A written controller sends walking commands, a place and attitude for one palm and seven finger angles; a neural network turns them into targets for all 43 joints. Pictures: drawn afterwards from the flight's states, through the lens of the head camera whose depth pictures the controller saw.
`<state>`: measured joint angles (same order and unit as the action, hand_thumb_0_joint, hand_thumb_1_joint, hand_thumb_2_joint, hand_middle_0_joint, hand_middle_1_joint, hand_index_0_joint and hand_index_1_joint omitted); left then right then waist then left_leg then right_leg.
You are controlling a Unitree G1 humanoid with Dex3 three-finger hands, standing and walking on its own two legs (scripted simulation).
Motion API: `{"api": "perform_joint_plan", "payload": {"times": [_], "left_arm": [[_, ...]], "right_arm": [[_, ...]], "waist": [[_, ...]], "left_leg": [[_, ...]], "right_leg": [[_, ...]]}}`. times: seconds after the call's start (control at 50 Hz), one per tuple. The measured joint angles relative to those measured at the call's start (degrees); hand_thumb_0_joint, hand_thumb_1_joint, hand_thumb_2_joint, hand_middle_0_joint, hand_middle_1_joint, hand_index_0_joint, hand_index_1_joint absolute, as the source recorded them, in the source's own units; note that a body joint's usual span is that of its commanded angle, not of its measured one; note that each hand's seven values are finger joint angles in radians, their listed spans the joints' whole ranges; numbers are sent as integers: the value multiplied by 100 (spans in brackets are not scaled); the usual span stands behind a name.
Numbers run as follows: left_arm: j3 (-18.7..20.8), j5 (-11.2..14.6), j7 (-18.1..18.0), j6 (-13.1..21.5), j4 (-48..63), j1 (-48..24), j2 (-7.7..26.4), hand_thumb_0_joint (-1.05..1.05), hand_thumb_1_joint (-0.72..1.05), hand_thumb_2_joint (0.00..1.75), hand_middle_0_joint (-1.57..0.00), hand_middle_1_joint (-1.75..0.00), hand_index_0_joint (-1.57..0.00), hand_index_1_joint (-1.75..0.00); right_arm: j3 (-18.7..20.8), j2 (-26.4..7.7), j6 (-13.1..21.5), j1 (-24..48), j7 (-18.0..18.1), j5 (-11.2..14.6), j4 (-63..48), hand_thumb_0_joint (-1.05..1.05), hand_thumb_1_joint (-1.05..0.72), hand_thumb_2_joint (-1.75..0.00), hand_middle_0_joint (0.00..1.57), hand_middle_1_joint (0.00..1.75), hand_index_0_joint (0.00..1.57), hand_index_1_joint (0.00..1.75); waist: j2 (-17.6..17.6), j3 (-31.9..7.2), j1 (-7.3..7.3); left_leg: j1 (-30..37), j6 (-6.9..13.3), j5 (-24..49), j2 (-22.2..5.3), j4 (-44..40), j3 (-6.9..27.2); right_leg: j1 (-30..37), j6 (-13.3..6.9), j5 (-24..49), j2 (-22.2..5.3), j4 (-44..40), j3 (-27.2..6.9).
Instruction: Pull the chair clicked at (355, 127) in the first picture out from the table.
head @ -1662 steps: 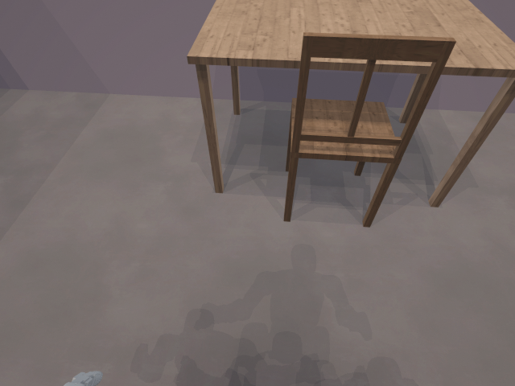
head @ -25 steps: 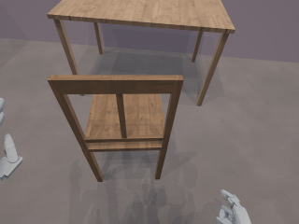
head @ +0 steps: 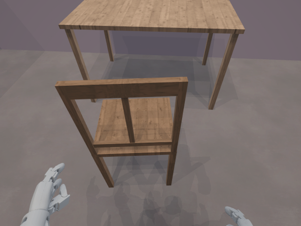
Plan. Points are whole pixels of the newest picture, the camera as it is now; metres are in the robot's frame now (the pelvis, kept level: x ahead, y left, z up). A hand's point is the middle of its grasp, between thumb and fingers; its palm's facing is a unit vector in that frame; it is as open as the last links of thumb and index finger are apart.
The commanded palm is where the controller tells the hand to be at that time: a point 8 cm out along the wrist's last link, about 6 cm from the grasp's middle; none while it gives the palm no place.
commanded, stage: let the arm hang, fingers relaxed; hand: left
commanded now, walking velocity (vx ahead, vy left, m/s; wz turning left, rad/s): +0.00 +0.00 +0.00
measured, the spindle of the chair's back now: (129, 121) +0.51 +0.12 -0.09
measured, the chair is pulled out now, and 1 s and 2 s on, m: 0.60 0.60 0.60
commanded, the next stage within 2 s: look to check the result in 0.96 s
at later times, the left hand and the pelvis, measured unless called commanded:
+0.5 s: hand out of the picture -0.03 +0.16 -0.17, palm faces +0.03 -0.97 -0.23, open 7.3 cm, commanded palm none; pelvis -0.01 -0.03 +0.01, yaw +0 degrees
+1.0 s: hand out of the picture -0.02 +0.13 -0.17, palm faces +0.05 -0.98 -0.17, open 7.3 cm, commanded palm none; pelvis -0.01 -0.03 +0.01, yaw +0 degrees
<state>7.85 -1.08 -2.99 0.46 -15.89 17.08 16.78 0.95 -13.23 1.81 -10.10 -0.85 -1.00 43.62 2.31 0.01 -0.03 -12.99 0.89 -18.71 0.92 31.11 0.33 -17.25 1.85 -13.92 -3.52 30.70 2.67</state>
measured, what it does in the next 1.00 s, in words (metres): stands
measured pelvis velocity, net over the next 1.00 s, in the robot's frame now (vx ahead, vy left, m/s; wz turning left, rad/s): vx -0.01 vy -0.03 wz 0.00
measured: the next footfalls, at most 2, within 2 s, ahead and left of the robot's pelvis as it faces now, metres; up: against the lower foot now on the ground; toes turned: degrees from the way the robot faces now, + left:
none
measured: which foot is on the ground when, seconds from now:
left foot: down 0.00-1.00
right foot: down 0.00-1.00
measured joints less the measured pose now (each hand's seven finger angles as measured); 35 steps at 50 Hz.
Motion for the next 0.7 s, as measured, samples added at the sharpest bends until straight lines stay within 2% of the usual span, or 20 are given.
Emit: {"api": "perform_joint_plan", "payload": {"times": [0.04, 0.1, 0.12, 0.14, 0.22, 0.38, 0.54, 0.7], "left_arm": [[-341, -24, 86, -303, -1203, -181, -290, 0, 90, 90, -19, -30, -20, -30], [-782, -3, 190, -480, -2461, -157, -681, 1, 91, 90, -19, -30, -20, -30], [-850, 37, 191, -474, -2759, -110, -805, 1, 91, 90, -20, -30, -20, -30], [-691, 136, 75, -386, -2912, -108, -865, -2, 96, 90, -20, -30, -20, -30], [-643, 72, 75, -269, -3371, -84, -648, -6, 103, 90, -21, -30, -21, -30], [-758, 79, 143, -263, -4174, 159, -488, -2, 95, 90, -20, -30, -20, -30], [-807, 97, 124, -221, -4460, 171, -667, 0, 91, 90, -20, -30, -20, -30], [-825, 72, 89, -173, -4469, 65, -944, 0, 91, 90, -20, -30, -20, -30]], "right_arm": [[-98, 107, -127, -34, 5, -29, 154, 1, -91, -90, 20, 30, 20, 30], [-237, 298, -203, -215, 36, -31, 419, 1, -91, -90, 20, 30, 21, 30], [-267, 353, -213, -299, 53, -26, 527, 1, -91, -90, 20, 30, 21, 30], [-222, 406, -208, -399, 115, 1, 623, 0, -92, -90, 20, 30, 21, 30], [-117, 353, -279, -727, 213, -16, 1010, -1, -95, -90, 20, 30, 21, 30], [-117, 317, -304, -1162, 233, 1, 1457, 0, -93, -90, 20, 30, 20, 30], [-210, 588, -251, -1235, 231, 19, 1660, 0, -91, -90, 20, 30, 20, 30], [-221, 816, -222, -1128, 233, 20, 1700, 0, -91, -90, 20, 30, 20, 30]], "waist": [[-89, 76, 68], [-318, 249, 118], [-384, 300, 115], [-442, 344, 89], [-482, 431, -41], [-264, 418, -32], [-134, 378, -37], [-153, 299, -33]], "left_leg": [[23, -15, -12, 5, 34, -17], [135, -60, 12, -41, -16, -28], [161, -77, 23, -70, -34, -19], [156, -98, 40, -99, -44, 18], [186, -164, 112, -203, -124, 109], [282, -201, 215, -238, -308, 120], [337, -223, 292, -236, -423, 89], [334, -239, 294, -256, -410, 74]], "right_leg": [[-21, -30, -46, -5, 110, -22], [63, -75, -36, 44, 99, -31], [101, -91, -14, 72, 57, -18], [130, -114, 15, 99, 4, 21], [265, -190, 160, 203, -254, 125], [357, -234, 254, 242, -428, 142], [344, -262, 272, 240, -421, 113], [315, -289, 261, 261, -372, 99]]}}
